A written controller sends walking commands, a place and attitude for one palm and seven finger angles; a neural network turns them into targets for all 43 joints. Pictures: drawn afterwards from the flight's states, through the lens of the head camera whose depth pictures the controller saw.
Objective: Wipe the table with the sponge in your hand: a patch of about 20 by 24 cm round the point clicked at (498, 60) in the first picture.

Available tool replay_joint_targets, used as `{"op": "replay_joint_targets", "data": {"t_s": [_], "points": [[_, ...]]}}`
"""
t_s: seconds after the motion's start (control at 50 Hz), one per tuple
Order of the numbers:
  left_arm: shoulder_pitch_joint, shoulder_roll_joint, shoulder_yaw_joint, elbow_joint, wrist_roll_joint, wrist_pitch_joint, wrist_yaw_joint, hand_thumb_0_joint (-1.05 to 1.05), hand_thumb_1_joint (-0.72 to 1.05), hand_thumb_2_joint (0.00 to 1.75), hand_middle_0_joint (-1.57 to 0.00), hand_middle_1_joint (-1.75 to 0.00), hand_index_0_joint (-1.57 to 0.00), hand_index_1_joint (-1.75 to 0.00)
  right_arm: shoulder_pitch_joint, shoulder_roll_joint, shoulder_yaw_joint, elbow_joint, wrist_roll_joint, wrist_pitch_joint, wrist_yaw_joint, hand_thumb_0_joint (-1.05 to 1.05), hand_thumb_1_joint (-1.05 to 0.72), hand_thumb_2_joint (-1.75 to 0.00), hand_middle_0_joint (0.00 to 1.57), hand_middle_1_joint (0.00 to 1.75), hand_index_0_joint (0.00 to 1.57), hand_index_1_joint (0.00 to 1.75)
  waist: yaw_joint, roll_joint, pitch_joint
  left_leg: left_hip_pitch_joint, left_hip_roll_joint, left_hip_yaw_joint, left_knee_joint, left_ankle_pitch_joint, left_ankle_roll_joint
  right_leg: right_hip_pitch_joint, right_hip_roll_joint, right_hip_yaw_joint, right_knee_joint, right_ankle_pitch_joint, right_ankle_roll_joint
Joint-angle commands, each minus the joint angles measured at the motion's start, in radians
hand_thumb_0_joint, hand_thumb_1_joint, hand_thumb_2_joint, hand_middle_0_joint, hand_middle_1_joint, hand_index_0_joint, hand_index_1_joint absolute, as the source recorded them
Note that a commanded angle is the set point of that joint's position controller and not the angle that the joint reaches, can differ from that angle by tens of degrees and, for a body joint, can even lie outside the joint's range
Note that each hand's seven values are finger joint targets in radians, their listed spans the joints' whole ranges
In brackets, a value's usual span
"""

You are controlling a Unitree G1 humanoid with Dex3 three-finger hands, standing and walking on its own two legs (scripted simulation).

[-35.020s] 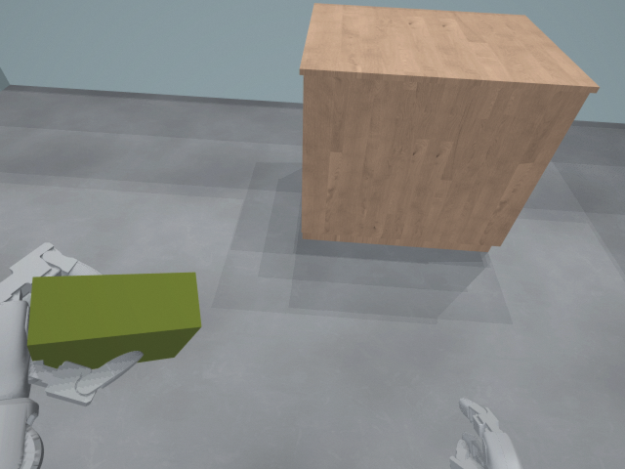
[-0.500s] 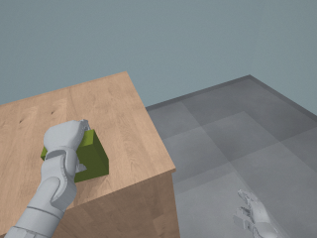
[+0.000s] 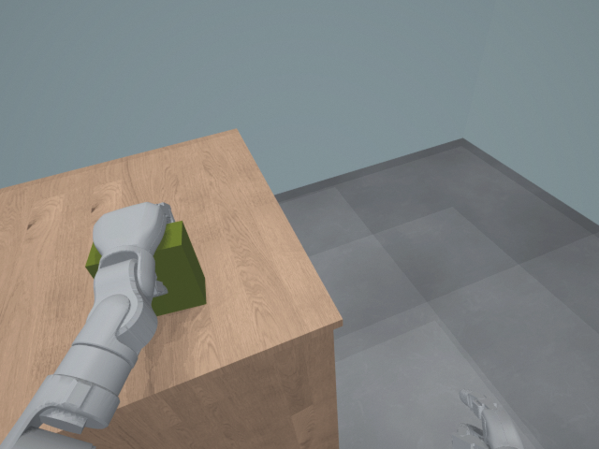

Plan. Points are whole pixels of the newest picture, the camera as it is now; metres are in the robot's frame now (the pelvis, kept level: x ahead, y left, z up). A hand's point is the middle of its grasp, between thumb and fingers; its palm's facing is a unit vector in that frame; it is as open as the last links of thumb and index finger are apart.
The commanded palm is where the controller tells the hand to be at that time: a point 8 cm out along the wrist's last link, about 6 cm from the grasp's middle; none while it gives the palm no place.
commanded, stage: wipe forward along the middle lane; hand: left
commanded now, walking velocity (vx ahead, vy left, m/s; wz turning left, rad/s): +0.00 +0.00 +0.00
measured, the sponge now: (158, 283) +0.33 +0.26 +0.06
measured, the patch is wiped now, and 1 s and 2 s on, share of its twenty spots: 1.00 1.00 1.00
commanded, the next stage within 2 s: slide back across to the first lane in 0.76 s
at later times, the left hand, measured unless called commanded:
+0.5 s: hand (147, 226) +0.40 +0.28 +0.12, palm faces -0.04 -0.04 -1.00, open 9.9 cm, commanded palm +0.37 +0.28 +0.16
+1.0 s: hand (148, 216) +0.42 +0.29 +0.12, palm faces -0.03 -0.03 -1.00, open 9.9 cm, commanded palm +0.39 +0.30 +0.16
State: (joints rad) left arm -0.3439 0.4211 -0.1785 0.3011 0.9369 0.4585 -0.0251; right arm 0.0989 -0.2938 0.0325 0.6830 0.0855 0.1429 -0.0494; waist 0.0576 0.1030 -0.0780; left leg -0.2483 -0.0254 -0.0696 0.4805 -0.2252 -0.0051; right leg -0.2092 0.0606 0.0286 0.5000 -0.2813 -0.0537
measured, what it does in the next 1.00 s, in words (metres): stands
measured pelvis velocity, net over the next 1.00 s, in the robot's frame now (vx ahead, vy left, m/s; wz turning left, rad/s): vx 0.02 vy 0.02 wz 0.00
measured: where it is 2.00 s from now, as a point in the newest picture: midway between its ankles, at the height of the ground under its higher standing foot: outside the picture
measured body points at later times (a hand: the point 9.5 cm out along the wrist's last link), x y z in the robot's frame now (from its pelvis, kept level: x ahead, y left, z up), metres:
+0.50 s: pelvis +0.01 +0.01 +0.00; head +0.01 -0.03 +0.45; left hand +0.39 +0.28 +0.17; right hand +0.16 -0.24 -0.12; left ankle +0.02 +0.13 -0.74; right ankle -0.01 -0.09 -0.74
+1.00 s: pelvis +0.02 +0.02 +0.00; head +0.02 -0.01 +0.45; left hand +0.42 +0.29 +0.17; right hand +0.16 -0.23 -0.12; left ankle +0.02 +0.13 -0.74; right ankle -0.01 -0.09 -0.74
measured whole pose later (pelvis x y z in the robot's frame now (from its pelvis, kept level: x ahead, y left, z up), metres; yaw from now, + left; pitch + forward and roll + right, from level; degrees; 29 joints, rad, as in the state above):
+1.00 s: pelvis +0.02 +0.02 +0.00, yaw +0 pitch +5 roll -1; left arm -0.65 0.48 -0.11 0.73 0.97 0.29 0.02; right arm 0.17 -0.28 0.02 0.69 0.09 0.19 -0.04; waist 0.01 0.08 -0.10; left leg -0.34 -0.03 -0.07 0.49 -0.24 0.02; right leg -0.28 0.05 0.03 0.46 -0.27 -0.03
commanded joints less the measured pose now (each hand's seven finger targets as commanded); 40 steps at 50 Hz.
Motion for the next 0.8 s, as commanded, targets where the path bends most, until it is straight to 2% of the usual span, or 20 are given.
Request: {"op": "replay_joint_targets", "data": {"t_s": [0.0,0.02,0.14,0.16,0.22,0.34,0.36,0.38,0.44,0.46,0.5,0.54,0.56,0.58,0.64,0.66,0.68,0.74,0.76,0.78], "points": [[-0.242,0.154,0.054,0.026,0.017,0.001,0.023,0.00,0.10,1.30,-1.20,-1.60,-1.20,-1.60,-0.185,-0.102,-0.034,-0.158,0.000,-0.044,-0.004,0.00,-0.90,-0.90,0.20,0.30,0.20,0.30,-0.015,-0.169,-0.077,0.009,-0.020,0.050,-0.055,0.053,0.057,0.010,-0.020,0.011,-0.119,0.135,0.004],[-0.246,0.164,0.060,0.044,0.018,0.000,0.024,0.00,0.10,1.30,-1.20,-1.60,-1.20,-1.60,-0.180,-0.103,-0.034,-0.155,0.000,-0.043,-0.005,0.00,-0.90,-0.90,0.20,0.30,0.20,0.30,-0.015,-0.192,-0.080,0.003,-0.020,0.050,-0.053,0.053,0.058,0.014,-0.021,0.013,-0.122,0.137,0.007],[-0.388,0.198,0.053,0.153,0.036,-0.016,0.020,0.00,0.10,1.30,-1.20,-1.60,-1.20,-1.60,-0.153,-0.108,-0.031,-0.135,0.002,-0.037,-0.014,0.00,-0.90,-0.90,0.20,0.30,0.20,0.30,-0.033,-0.170,-0.076,-0.010,-0.019,0.049,-0.059,0.023,0.059,-0.010,-0.024,0.009,-0.133,0.086,0.006],[-0.420,0.216,0.065,0.152,0.040,-0.024,0.018,0.00,0.10,1.30,-1.20,-1.60,-1.20,-1.60,-0.148,-0.108,-0.032,-0.138,0.004,-0.035,-0.014,0.00,-0.90,-0.90,0.20,0.30,0.20,0.30,-0.035,-0.138,-0.097,-0.008,-0.016,0.045,-0.066,0.025,0.056,-0.005,-0.025,0.007,-0.129,0.077,0.002],[-0.436,0.199,0.049,0.209,0.041,-0.047,0.016,0.00,0.10,1.30,-1.20,-1.60,-1.20,-1.60,-0.124,-0.108,-0.033,-0.134,0.002,-0.035,-0.014,0.00,-0.90,-0.90,0.20,0.30,0.20,0.30,-0.037,-0.142,-0.116,-0.008,-0.019,0.044,-0.053,0.042,0.059,0.000,-0.025,0.002,-0.126,0.114,0.002],[-0.464,0.256,0.096,0.275,0.044,-0.093,0.022,0.00,0.10,1.30,-1.20,-1.60,-1.20,-1.60,-0.083,-0.117,-0.038,-0.127,-0.001,-0.026,-0.010,0.00,-0.90,-0.90,0.20,0.30,0.20,0.30,-0.041,-0.157,-0.140,-0.024,-0.018,0.048,-0.038,0.086,0.062,0.025,-0.026,0.006,-0.117,0.207,0.005],[-0.488,0.235,0.082,0.253,0.036,-0.101,0.017,0.00,0.10,1.30,-1.20,-1.60,-1.20,-1.60,-0.083,-0.112,-0.038,-0.137,0.001,-0.025,-0.008,0.00,-0.90,-0.90,0.20,0.30,0.20,0.30,-0.043,-0.154,-0.156,-0.024,-0.018,0.044,-0.045,0.100,0.062,0.037,-0.027,-0.001,-0.114,0.216,0.004],[-0.478,0.277,0.111,0.288,0.040,-0.102,0.021,0.00,0.10,1.30,-1.20,-1.60,-1.20,-1.60,-0.073,-0.121,-0.040,-0.126,0.000,-0.023,-0.010,0.00,-0.90,-0.90,0.20,0.30,0.20,0.30,-0.042,-0.152,-0.135,-0.024,-0.017,0.045,-0.043,0.091,0.063,0.025,-0.024,0.004,-0.118,0.204,0.005],[-0.509,0.272,0.100,0.309,0.049,-0.112,0.024,0.00,0.10,1.30,-1.20,-1.60,-1.20,-1.60,-0.060,-0.123,-0.043,-0.120,0.001,-0.019,-0.009,0.00,-0.90,-0.90,0.20,0.30,0.20,0.30,-0.048,-0.155,-0.154,-0.026,-0.018,0.049,-0.036,0.108,0.064,0.026,-0.025,0.001,-0.115,0.234,0.005],[-0.543,0.236,0.074,0.288,0.046,-0.120,0.020,0.00,0.10,1.30,-1.20,-1.60,-1.20,-1.60,-0.063,-0.115,-0.044,-0.128,0.004,-0.020,-0.007,0.00,-0.90,-0.90,0.20,0.30,0.20,0.30,-0.055,-0.142,-0.165,-0.018,-0.017,0.045,-0.040,0.128,0.063,0.025,-0.026,-0.007,-0.113,0.246,0.002],[-0.503,0.240,0.079,0.322,0.052,-0.122,0.026,0.00,0.10,1.30,-1.20,-1.60,-1.20,-1.60,-0.047,-0.123,-0.048,-0.120,0.002,-0.018,-0.004,0.00,-0.90,-0.90,0.20,0.30,0.20,0.30,-0.051,-0.142,-0.164,-0.012,-0.018,0.047,-0.029,0.136,0.065,0.018,-0.023,-0.006,-0.110,0.261,0.001],[-0.544,0.237,0.071,0.332,0.057,-0.123,0.029,0.00,0.10,1.30,-1.20,-1.60,-1.20,-1.60,-0.038,-0.124,-0.048,-0.112,0.003,-0.014,-0.003,0.00,-0.90,-0.90,0.20,0.30,0.20,0.30,-0.061,-0.152,-0.167,-0.013,-0.016,0.046,-0.027,0.144,0.065,0.013,-0.023,-0.007,-0.108,0.278,0.001],[-0.560,0.210,0.059,0.313,0.048,-0.130,0.026,0.00,0.10,1.30,-1.20,-1.60,-1.20,-1.60,-0.043,-0.116,-0.051,-0.122,0.004,-0.015,-0.001,0.00,-0.90,-0.90,0.20,0.30,0.20,0.30,-0.060,-0.141,-0.181,-0.012,-0.016,0.044,-0.032,0.157,0.065,0.020,-0.025,-0.014,-0.106,0.285,0.000],[-0.541,0.241,0.080,0.343,0.056,-0.131,0.031,0.00,0.10,1.30,-1.20,-1.60,-1.20,-1.60,-0.030,-0.126,-0.052,-0.112,0.002,-0.013,-0.001,0.00,-0.90,-0.90,0.20,0.30,0.20,0.30,-0.058,-0.153,-0.175,-0.006,-0.015,0.042,-0.026,0.153,0.065,0.011,-0.021,-0.009,-0.105,0.278,-0.001],[-0.562,0.241,0.080,0.369,0.056,-0.134,0.039,0.00,0.10,1.30,-1.20,-1.60,-1.20,-1.60,-0.022,-0.127,-0.053,-0.104,0.003,-0.008,-0.001,0.00,-0.90,-0.90,0.20,0.30,0.20,0.30,-0.064,-0.178,-0.179,-0.018,-0.016,0.048,-0.019,0.161,0.066,0.017,-0.023,-0.010,-0.103,0.311,0.002],[-0.582,0.227,0.075,0.346,0.045,-0.140,0.037,0.00,0.10,1.30,-1.20,-1.60,-1.20,-1.60,-0.031,-0.121,-0.053,-0.113,0.004,-0.008,0.000,0.00,-0.90,-0.90,0.20,0.30,0.20,0.30,-0.061,-0.152,-0.194,-0.015,-0.017,0.047,-0.024,0.175,0.065,0.025,-0.027,-0.011,-0.102,0.326,0.001],[-0.580,0.250,0.085,0.372,0.055,-0.140,0.042,0.00,0.10,1.30,-1.20,-1.60,-1.20,-1.60,-0.020,-0.128,-0.054,-0.101,0.003,-0.005,-0.001,0.00,-0.90,-0.90,0.20,0.30,0.20,0.30,-0.065,-0.156,-0.186,-0.011,-0.015,0.044,-0.022,0.165,0.065,0.012,-0.023,-0.012,-0.100,0.304,0.001],[-0.622,0.242,0.070,0.399,0.068,-0.140,0.047,0.00,0.10,1.30,-1.20,-1.60,-1.20,-1.60,-0.013,-0.127,-0.053,-0.095,0.003,-0.001,0.000,0.00,-0.90,-0.90,0.20,0.30,0.20,0.30,-0.073,-0.152,-0.182,-0.011,-0.013,0.045,-0.019,0.167,0.064,-0.007,-0.022,-0.017,-0.100,0.300,-0.001],[-0.649,0.214,0.052,0.392,0.060,-0.144,0.043,0.00,0.10,1.30,-1.20,-1.60,-1.20,-1.60,-0.017,-0.119,-0.052,-0.101,0.004,-0.002,0.000,0.00,-0.90,-0.90,0.20,0.30,0.20,0.30,-0.075,-0.146,-0.187,-0.012,-0.014,0.042,-0.025,0.175,0.064,-0.006,-0.024,-0.021,-0.100,0.301,-0.002],[-0.636,0.257,0.085,0.426,0.068,-0.145,0.050,0.00,0.10,1.30,-1.20,-1.60,-1.20,-1.60,-0.003,-0.129,-0.055,-0.089,0.001,0.000,0.000,0.00,-0.90,-0.90,0.20,0.30,0.20,0.30,-0.072,-0.147,-0.185,-0.009,-0.012,0.042,-0.020,0.165,0.064,-0.013,-0.022,-0.017,-0.098,0.288,-0.002]]}}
